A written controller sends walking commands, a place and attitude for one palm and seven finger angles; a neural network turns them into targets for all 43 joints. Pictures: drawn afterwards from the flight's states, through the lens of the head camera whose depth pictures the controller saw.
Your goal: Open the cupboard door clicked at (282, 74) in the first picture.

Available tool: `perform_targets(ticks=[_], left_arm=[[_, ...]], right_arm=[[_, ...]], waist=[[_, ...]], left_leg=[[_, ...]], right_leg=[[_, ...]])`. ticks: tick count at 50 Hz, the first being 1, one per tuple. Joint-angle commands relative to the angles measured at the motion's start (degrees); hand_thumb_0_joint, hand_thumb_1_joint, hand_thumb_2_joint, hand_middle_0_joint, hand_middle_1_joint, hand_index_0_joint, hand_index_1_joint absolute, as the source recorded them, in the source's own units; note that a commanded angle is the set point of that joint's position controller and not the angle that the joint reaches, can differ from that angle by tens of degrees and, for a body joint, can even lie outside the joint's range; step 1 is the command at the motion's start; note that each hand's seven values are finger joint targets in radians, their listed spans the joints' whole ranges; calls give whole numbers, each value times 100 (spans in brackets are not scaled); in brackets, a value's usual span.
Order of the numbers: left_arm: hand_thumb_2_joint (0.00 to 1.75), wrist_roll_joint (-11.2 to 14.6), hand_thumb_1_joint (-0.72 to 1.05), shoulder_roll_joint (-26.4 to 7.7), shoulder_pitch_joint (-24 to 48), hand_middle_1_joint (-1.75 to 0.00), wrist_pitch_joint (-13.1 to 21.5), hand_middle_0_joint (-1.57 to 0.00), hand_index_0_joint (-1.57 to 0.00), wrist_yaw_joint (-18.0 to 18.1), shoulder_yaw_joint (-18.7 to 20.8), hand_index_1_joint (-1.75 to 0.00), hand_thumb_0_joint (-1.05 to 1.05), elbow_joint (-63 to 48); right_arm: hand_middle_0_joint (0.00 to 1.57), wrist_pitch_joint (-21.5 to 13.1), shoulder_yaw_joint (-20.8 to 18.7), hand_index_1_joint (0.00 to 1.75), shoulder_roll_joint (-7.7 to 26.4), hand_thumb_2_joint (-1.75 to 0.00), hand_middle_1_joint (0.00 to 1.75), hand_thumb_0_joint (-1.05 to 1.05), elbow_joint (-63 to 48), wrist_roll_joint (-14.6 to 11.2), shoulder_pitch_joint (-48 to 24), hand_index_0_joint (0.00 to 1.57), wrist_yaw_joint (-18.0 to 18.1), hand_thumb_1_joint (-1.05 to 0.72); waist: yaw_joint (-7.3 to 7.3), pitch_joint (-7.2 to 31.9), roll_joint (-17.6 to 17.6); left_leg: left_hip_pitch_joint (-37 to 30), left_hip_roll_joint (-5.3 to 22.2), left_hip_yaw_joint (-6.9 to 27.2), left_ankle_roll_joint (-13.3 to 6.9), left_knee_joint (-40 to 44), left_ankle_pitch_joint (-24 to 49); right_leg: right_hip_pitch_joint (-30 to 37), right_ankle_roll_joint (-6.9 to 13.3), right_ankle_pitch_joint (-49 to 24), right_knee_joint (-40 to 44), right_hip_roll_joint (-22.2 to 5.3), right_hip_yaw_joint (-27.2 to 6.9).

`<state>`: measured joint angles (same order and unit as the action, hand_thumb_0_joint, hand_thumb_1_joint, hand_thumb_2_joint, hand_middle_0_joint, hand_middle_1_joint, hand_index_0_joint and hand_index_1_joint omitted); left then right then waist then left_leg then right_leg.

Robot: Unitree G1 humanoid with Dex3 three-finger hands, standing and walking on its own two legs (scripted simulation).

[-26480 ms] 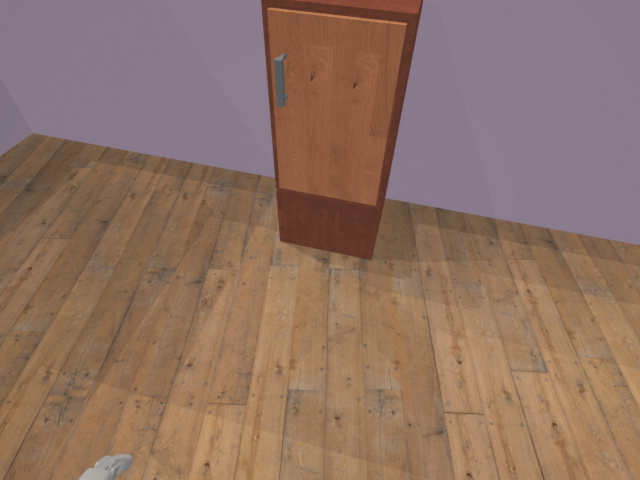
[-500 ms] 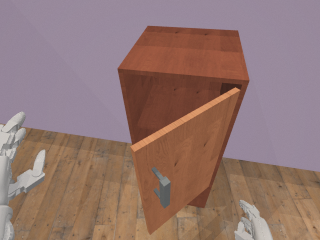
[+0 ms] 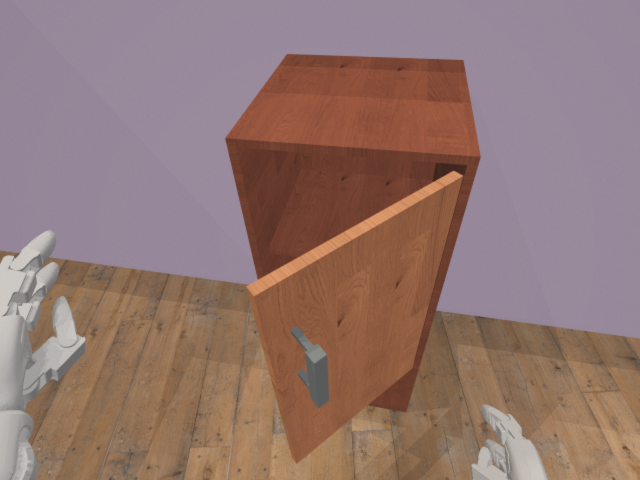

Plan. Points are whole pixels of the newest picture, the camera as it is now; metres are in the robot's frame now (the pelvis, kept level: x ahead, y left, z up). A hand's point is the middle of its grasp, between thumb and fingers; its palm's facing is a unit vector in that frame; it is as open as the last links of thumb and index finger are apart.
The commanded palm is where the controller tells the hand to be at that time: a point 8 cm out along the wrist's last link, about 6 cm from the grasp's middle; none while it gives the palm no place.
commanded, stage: step back with the hand held close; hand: left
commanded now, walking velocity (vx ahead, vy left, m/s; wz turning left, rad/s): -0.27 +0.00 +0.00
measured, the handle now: (309, 367) +0.28 +0.06 -0.03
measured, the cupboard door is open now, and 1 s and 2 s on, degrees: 48 48 48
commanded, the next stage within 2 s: stop stepping back and stand still in 1.22 s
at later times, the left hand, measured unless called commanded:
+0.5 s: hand (26, 381) +0.15 +0.29 +0.16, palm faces +0.38 -0.77 -0.52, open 7.4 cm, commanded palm +0.09 +0.33 +0.17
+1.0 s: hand out of the picture +0.05 +0.29 +0.16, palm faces +0.50 -0.69 -0.53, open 7.4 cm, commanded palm -0.02 +0.33 +0.17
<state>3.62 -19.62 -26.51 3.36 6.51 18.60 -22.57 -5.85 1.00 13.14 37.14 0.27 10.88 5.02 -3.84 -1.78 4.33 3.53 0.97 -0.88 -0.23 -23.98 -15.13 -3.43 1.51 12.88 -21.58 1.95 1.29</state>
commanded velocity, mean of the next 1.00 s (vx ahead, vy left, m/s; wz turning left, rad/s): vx -0.30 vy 0.00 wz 0.01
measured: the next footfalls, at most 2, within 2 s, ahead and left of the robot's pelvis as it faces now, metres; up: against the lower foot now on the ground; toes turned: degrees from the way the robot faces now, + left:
left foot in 1.14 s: -0.08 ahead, +0.13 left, +0.00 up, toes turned +6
right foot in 1.50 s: -0.34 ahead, -0.13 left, +0.00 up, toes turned -4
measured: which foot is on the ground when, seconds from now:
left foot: down 0.00-1.00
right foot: down 0.00-1.00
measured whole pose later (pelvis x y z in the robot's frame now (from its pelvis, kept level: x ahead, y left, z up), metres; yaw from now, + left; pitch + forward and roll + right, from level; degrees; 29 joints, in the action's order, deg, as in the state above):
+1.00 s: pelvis -0.14 +0.02 -0.03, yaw +4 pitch -3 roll -1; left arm -0.4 -24.8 -29.6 13.9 9.1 28.1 -31.1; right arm -4.8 -1.2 12.5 33.8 0.2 11.6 4.2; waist 0.7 -5.4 0.1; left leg 28.4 0.3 -3.2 -2.8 -42.1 -19.2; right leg -25.2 -0.4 10.6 -38.5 2.1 -2.8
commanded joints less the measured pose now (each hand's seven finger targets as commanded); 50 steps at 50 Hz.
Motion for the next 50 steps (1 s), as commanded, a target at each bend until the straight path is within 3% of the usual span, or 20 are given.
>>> perform_targets(ticks=[1, 3, 5, 6, 10, 11, 13, 16, 20, 24, 27, 30, 34, 37, 41, 44, 46, 47, 49, 50], left_arm=[[90, -119, 90, -1735, 1206, -30, 753, -20, -20, 120, 1317, -30, 0, -1109], [90, -127, 90, -1239, 299, -30, 704, -20, -20, 53, 922, -30, 0, -791], [90, -127, 90, -1148, -1, -30, 738, -20, -20, 41, 837, -30, 0, -923], [90, -134, 90, -1159, -86, -30, 767, -20, -20, 55, 838, -30, 0, -1057], [90, -114, 90, -1411, -391, -30, 773, -20, -20, 137, 1091, -30, 0, -1500], [90, -118, 90, -1553, -421, -30, 780, -20, -20, 172, 1232, -30, 0, -1544], [90, -105, 90, -1573, -541, -30, 792, -20, -20, 205, 1309, -30, 0, -1620], [90, -119, 90, -1669, -540, -30, 840, -20, -20, 247, 1429, -30, 0, -1707], [90, -168, 90, -1421, -550, -30, 875, -20, -20, 255, 1237, -30, 0, -1610], [90, -275, 90, -1294, -436, -30, 939, -20, -20, 274, 1174, -30, 0, -1536], [90, -357, 90, -1325, -278, -30, 1001, -20, -20, 304, 1208, -30, 0, -1568], [90, -424, 90, -1321, 16, -30, 1078, -20, -20, 314, 1192, -30, 0, -1717], [90, -422, 90, -1403, 191, -30, 1181, -20, -20, 372, 1237, -30, 0, -1998], [90, -364, 90, -1443, -16, -30, 1242, -20, -20, 436, 1321, -30, 0, -2122], [90, -416, 90, -1466, -263, -30, 1303, -20, -20, 453, 1565, -30, 0, -1918], [90, -437, 90, -1464, -244, -30, 1349, -20, -20, 402, 1654, -30, 0, -1887], [90, -446, 90, -1571, -296, -30, 1391, -20, -20, 360, 1804, -30, 0, -1735], [90, -387, 90, -1482, -333, -30, 1382, -20, -20, 340, 1656, -30, 0, -1798], [90, -285, 90, -1539, -162, -30, 1346, -20, -20, 345, 1526, -30, 0, -1944], [90, -249, 90, -1592, -79, -30, 1311, -20, -20, 388, 1441, -30, 0, -1971]], right_arm=[[20, -147, -219, 30, 627, -90, 30, 0, -1025, -73, -674, 20, 49, -90], [20, -30, -259, 30, 660, -90, 30, 0, -1038, -23, -746, 20, 16, -90], [20, 44, -291, 30, 702, -90, 30, 0, -1118, -16, -730, 20, 3, -90], [20, 77, -309, 30, 716, -90, 30, 0, -1140, -5, -755, 20, 23, -90], [20, 189, -367, 30, 708, -90, 30, 0, -1310, -45, -735, 20, 41, -90], [20, 218, -378, 30, 704, -90, 30, 0, -1307, -42, -782, 20, 68, -90], [20, 251, -394, 30, 659, -90, 30, 0, -1395, -71, -753, 20, 75, -90], [20, 271, -417, 30, 691, -90, 30, 0, -1422, -64, -766, 20, 105, -90], [20, 234, -420, 30, 740, -90, 30, 0, -1467, -74, -693, 20, 92, -90], [20, 155, -421, 30, 803, -90, 30, 0, -1491, -78, -650, 20, 81, -90], [20, 96, -419, 30, 802, -90, 30, 0, -1488, -70, -611, 20, 89, -90], [20, 24, -436, 30, 811, -90, 30, 0, -1475, -42, -544, 20, 76, -90], [20, -87, -427, 30, 780, -90, 30, 0, -1410, 11, -427, 20, 69, -90], [20, -157, -392, 30, 738, -90, 30, 0, -1359, 28, -412, 20, 83, -90], [20, -189, -443, 30, 770, -90, 30, 0, -1352, 11, -478, 20, 87, -90], [20, -232, -484, 30, 763, -90, 30, 0, -1360, -17, -481, 20, 49, -90], [20, -258, -543, 30, 788, -90, 30, 0, -1367, -9, -515, 20, 36, -90], [20, -262, -520, 30, 704, -90, 30, 0, -1335, -31, -409, 20, 7, -90], [20, -227, -534, 30, 649, -90, 30, 0, -1167, -22, -320, 20, -73, -90], [20, -174, -520, 30, 555, -90, 30, 0, -1026, -9, -307, 20, -131, -90]], waist=[[281, -68, -468], [299, 150, -539], [309, 529, -298], [303, 710, -102], [293, 1241, -267], [265, 1271, -131], [265, 1286, -332], [251, 1189, -62], [291, 818, 63], [320, 516, 194], [344, 343, 39], [391, 219, -173], [430, 285, -332], [429, 478, 32], [353, 632, 504], [356, 643, 363], [372, 425, 107], [420, 367, -393], [460, 468, -1301], [458, 610, -1726]], left_leg=[[396, 10, 175, -215, -25, 575], [255, 21, 101, -204, -84, 840], [223, 77, 67, -179, -19, 1178], [258, 115, 67, -166, 61, 1434], [302, 216, 83, -147, 67, 1991], [383, 232, 125, -142, 108, 2086], [564, 261, 144, -136, 108, 2026], [892, 303, 244, -163, 217, 1874], [1624, 458, 376, -268, 482, 869], [2793, 627, 592, -456, 869, -972], [3385, 664, 734, -559, 904, -1849], [3490, 556, 686, -566, 555, -2268], [2947, 336, 667, -459, 4, -2177], [2747, 418, 855, -426, 242, -1990], [4025, 915, 1207, -659, 866, -2686], [4366, 1001, 1099, -718, 670, -2657], [4405, 787, 867, -686, 189, -2821], [3835, 485, 570, -481, -295, -2465], [2294, -80, 148, -92, -1987, -1657], [1534, -210, 30, 50, -2885, -1174]], right_leg=[[-919, -28, -963, 894, -592, -812], [-953, -39, -1315, 829, -631, -801], [-744, -62, -1655, 596, -627, -660], [-539, -62, -1891, 427, -620, -518], [-319, -132, -2325, 73, -515, -435], [-252, -121, -2357, -29, -513, -379], [-237, -144, -2295, -150, -458, -383], [-200, -150, -2138, -328, -400, -365], [-178, -202, -1485, -563, -264, -391], [237, -233, -948, -975, -191, -407], [326, -242, -607, -1063, -190, -504], [-55, -195, 113, -836, -292, -746], [-869, -40, 1009, -308, -496, -1021], [-919, -52, 696, -616, -409, -815], [309, -218, -100, -1872, -19, -492], [539, -213, -581, -2236, 60, -596], [166, -112, -260, -1805, -76, -1121], [-550, 49, -66, -1211, -335, -1410], [-2341, 479, 1100, 230, -1255, -2475], [-3018, 720, 1542, 770, -1739, -2699]])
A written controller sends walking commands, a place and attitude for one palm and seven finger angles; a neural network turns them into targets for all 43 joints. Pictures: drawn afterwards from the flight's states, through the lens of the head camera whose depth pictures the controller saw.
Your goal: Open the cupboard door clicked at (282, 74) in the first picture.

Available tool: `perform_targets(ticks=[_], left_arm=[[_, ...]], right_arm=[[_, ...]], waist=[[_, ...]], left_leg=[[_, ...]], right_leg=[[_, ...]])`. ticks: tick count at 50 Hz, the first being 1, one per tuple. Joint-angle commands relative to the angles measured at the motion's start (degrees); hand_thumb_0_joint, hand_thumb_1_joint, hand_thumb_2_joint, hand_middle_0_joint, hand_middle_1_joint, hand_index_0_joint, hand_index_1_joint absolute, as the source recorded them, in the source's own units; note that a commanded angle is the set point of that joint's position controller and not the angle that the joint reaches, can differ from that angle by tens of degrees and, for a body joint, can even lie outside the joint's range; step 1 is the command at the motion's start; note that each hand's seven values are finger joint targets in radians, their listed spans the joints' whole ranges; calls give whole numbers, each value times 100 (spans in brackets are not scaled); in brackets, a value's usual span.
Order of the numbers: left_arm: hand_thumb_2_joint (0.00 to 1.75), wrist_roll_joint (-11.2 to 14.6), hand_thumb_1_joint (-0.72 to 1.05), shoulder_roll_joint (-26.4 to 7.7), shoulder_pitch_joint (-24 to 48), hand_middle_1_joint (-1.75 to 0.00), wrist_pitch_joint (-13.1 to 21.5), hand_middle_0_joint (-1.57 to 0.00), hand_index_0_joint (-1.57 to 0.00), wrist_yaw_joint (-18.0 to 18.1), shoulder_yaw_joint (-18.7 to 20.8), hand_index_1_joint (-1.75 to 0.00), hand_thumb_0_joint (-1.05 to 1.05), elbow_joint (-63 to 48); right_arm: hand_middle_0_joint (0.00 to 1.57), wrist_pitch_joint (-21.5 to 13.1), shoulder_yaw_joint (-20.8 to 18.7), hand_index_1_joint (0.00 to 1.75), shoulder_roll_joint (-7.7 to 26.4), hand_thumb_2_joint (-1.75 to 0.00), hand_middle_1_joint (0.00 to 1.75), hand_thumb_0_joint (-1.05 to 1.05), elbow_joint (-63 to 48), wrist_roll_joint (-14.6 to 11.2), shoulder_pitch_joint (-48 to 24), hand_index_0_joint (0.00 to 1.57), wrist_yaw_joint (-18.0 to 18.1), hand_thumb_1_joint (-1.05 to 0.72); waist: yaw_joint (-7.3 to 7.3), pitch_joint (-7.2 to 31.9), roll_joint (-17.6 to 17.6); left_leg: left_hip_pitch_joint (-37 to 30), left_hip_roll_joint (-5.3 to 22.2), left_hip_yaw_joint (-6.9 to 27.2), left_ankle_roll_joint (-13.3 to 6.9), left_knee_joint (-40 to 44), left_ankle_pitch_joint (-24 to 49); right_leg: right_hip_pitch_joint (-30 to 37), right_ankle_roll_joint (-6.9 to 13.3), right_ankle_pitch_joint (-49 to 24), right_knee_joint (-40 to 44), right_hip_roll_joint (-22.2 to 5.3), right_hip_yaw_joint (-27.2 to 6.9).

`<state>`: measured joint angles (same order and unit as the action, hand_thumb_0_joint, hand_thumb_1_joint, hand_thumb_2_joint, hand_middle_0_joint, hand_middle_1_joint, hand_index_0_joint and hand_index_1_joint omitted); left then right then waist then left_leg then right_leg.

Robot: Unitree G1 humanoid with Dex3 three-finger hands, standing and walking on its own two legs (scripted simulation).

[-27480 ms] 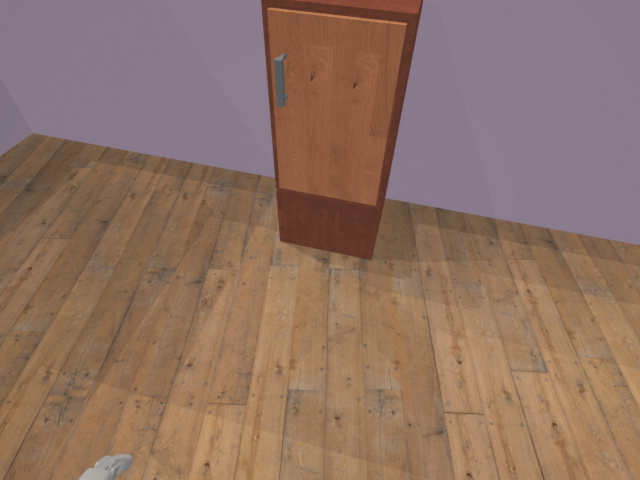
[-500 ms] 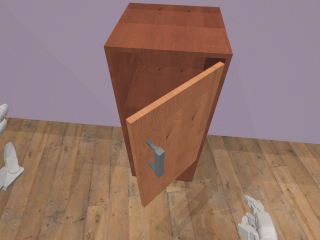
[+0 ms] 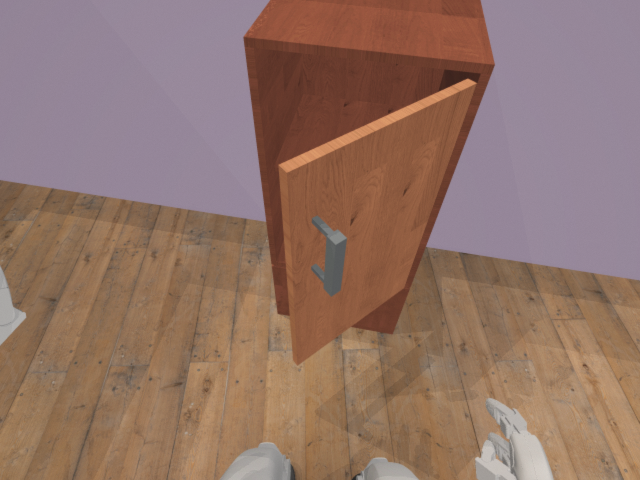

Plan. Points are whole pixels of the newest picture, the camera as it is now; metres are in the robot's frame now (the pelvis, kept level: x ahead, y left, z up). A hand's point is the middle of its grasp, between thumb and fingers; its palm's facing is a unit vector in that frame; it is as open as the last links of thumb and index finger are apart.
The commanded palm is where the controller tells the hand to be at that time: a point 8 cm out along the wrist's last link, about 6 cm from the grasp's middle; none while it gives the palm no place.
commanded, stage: step back with the hand held close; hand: left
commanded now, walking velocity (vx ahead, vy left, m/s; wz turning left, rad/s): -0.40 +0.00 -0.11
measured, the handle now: (325, 257) +0.42 +0.01 +0.00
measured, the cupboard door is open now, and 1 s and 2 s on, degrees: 48 48 48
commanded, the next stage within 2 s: stop stepping back and stand still in 0.22 s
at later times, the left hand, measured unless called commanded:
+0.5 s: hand (12, 451) +0.11 +0.21 +0.20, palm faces +0.31 -0.82 -0.48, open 7.5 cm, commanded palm +0.05 +0.26 +0.20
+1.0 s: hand out of the picture +0.05 +0.20 +0.19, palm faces +0.29 -0.84 -0.46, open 7.5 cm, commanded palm +0.00 +0.25 +0.20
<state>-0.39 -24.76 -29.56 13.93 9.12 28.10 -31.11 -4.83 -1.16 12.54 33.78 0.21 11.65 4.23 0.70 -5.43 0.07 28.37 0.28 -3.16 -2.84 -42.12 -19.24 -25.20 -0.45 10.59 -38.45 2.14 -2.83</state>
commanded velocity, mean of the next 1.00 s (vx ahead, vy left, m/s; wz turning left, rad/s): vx -0.04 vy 0.05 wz -0.04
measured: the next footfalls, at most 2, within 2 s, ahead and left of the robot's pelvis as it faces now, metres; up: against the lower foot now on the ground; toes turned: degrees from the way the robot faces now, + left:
left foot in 0.14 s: +0.07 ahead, +0.11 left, +0.00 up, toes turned +2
right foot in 0.50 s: -0.20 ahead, -0.13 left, +0.00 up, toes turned -8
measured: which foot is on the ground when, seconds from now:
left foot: down 0.00-0.00, up 0.02-0.12, down 0.14-0.50, up 0.52-0.64, down 0.66-1.00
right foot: down 0.00-0.14, up 0.16-0.48, down 0.50-1.00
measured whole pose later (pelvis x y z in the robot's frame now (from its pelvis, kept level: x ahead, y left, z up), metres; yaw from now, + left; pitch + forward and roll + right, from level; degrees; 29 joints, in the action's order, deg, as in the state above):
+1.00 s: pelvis -0.18 -0.03 +0.02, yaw -8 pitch -1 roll -1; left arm 1.2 -23.8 -33.7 13.8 8.6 23.2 -29.1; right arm -6.7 -1.1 13.1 37.7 0.2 16.3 4.3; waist 1.1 1.1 -0.9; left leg 17.8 0.6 -0.8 -1.0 -32.2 -12.6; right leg -7.7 1.3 21.3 -30.4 2.2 0.4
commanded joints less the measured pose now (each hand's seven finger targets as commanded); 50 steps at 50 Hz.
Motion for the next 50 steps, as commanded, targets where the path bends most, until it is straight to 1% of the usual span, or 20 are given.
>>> perform_targets(ticks=[1, 3, 5, 6, 7, 10, 13, 21, 23, 24, 25, 26, 28, 33, 35, 37, 39, 42, 44, 50], left_arm=[[90, 143, 90, -1036, 312, -30, 257, -20, -20, 169, 381, -30, 0, -1189], [90, 121, 90, -1104, 380, -30, 224, -20, -20, 187, 412, -30, 0, -1246], [90, 173, 90, -1158, 389, -30, 241, -20, -20, 171, 442, -30, 0, -1393], [90, 156, 90, -1185, 419, -30, 337, -20, -20, 190, 461, -30, 0, -1545], [90, 69, 90, -1094, 342, -30, 418, -20, -20, 263, 666, -30, 0, -1699], [90, 177, 90, -1044, -59, -30, 383, -20, -20, 256, 721, -30, 0, -1357], [90, 321, 90, -836, -215, -30, 234, -20, -20, 202, 517, -30, 0, -1689], [90, 309, 90, -1063, -151, -30, 17, -20, -20, 195, 411, -30, 0, -1513], [90, 358, 90, -1228, -430, -30, 54, -20, -20, 129, 548, -30, 0, -1488], [90, 393, 90, -1461, -502, -30, 98, -20, -20, 111, 713, -30, 0, -1492], [90, 430, 90, -1739, -426, -30, 139, -20, -20, 145, 915, -30, 0, -1537], [90, 399, 90, -1929, -301, -30, 228, -20, -20, 219, 1162, -30, 0, -1606], [90, 355, 90, -1389, -457, -30, 116, -20, -20, 163, 842, -30, 0, -1176], [90, 345, 90, -982, -236, -30, 28, -20, -20, 136, 386, -30, 0, -438], [90, 344, 90, -944, 11, -30, 97, -20, -20, 79, 204, -30, 0, -418], [90, 261, 90, -963, -201, -30, 65, -20, -20, 100, 222, -30, 0, -324], [90, 221, 90, -1050, -10, -30, 113, -20, -20, 66, 282, -30, 0, -529], [90, 250, 90, -1194, -35, -30, 224, -20, -20, 74, 410, -30, 0, -795], [90, 211, 90, -1178, -50, -30, 277, -20, -20, 82, 466, -30, 0, -902], [90, 204, 90, -1016, 327, -30, 334, -20, -20, 98, 311, -30, 0, -799]], right_arm=[[20, -228, -307, 30, 589, -90, 30, 0, -574, 34, -429, 20, -71, -90], [20, -165, -244, 30, 534, -90, 30, 0, -643, 30, -419, 20, -69, -90], [20, -167, -204, 30, 594, -90, 30, 0, -673, -3, -473, 20, 13, -90], [20, -197, -241, 30, 804, -90, 30, 0, -670, 22, -743, 20, 108, -90], [20, -304, -240, 30, 880, -90, 30, 0, -741, 111, -723, 20, 149, -90], [20, -539, -435, 30, 623, -90, 30, 0, -489, 86, -449, 20, 29, -90], [20, -622, -442, 30, 609, -90, 30, 0, -455, 55, -493, 20, -76, -90], [20, -710, -193, 30, 628, -90, 30, 0, -526, 32, -438, 20, -38, -90], [20, -572, -130, 30, 474, -90, 30, 0, -592, 12, -451, 20, -67, -90], [20, -471, -96, 30, 394, -90, 30, 0, -608, 39, -477, 20, -80, -90], [20, -426, -35, 30, 414, -90, 30, 0, -588, 51, -570, 20, -63, -90], [20, -454, 30, 30, 427, -90, 30, 0, -610, 107, -639, 20, -77, -90], [20, -469, -30, 30, 391, -90, 30, 0, -674, -103, -452, 20, -28, -90], [20, -463, -114, 30, 737, -90, 30, 0, -454, -44, -362, 20, 87, -90], [20, -473, -201, 30, 892, -90, 30, 0, -513, -137, -201, 20, 51, -90], [20, -457, -131, 30, 792, -90, 30, 0, -508, -61, -308, 20, 61, -90], [20, -432, -105, 30, 786, -90, 30, 0, -537, -45, -481, 20, 36, -90], [20, -395, -190, 30, 643, -90, 30, 0, -567, -66, -482, 20, -23, -90], [20, -459, -191, 30, 643, -90, 30, 0, -572, -72, -432, 20, -23, -90], [20, -639, -189, 30, 761, -90, 30, 0, -561, -31, -286, 20, 102, -90]], waist=[[30, 1002, -1267], [39, 1058, -1399], [109, 795, -640], [87, 468, 920], [1, 710, 2552], [1, 1457, 972], [-44, 1531, 910], [-39, 1325, 1619], [-22, 1354, 649], [-11, 1304, -370], [-101, 1151, -980], [-129, 1297, -570], [-96, 1532, -1315], [88, 1450, 370], [51, 1404, 470], [7, 1073, 815], [1, 652, 367], [22, 412, -1140], [-40, 452, -673], [-78, 967, 1024]], left_leg=[[-1281, -130, 276, 332, -1618, -651], [-1523, -47, 267, 279, -1130, -705], [-1671, -50, 259, 226, 966, -448], [-833, 688, 1182, -69, 2169, -1023], [571, 2125, 2758, -643, 3236, -1355], [-335, 2217, 1928, -761, 2499, 525], [-1428, 1828, 1251, -661, 2131, 2278], [-1406, 983, 650, 13, 2992, -1079], [-1523, 414, 11, 290, 1826, -409], [-1564, 153, -143, 418, 496, 50], [-1081, 54, 64, 403, -546, 171], [-463, 121, 144, 371, -918, -50], [254, 99, 129, 314, -454, 34], [-2386, 338, 247, -62, 1467, 3047], [-2594, 866, 883, -327, 1579, 3302], [-2016, 929, 1036, -366, 1559, 3063], [-936, 682, 849, -138, 1696, 1419], [-549, 8, 198, 231, 38, 284], [-451, 98, 311, 247, -248, -81], [-2164, 908, 1221, -80, 2038, 1939]], right_leg=[[-1128, 1072, 1593, 2620, -1921, -2271], [-1083, 789, 1112, 2374, -1644, -1536], [-927, 351, 956, 1609, -1025, -910], [-647, 170, 1203, 361, -503, -582], [416, -128, 1383, -1791, 229, 107], [32, -22, 1766, -3523, 216, -320], [-292, -138, 1814, -2658, 124, 84], [1403, 81, 1623, 1197, 256, 1055], [1398, 391, 1072, 2425, -328, 461], [765, 748, 1044, 2813, -1191, -684], [503, 981, 99, 2884, -1915, -1374], [965, 1100, -1751, 2515, -2166, -1267], [2534, 752, -4040, 1395, -1618, -647], [1174, -39, -2526, 452, -757, 216], [692, -204, -39, 214, -413, 238], [785, -77, 313, 771, -340, 366], [1298, 15, 240, 1362, -460, 138], [1068, 662, 162, 2571, -1642, -1452], [1161, 840, -626, 2322, -1728, -1283], [900, 14, 382, 1031, -208, 43]])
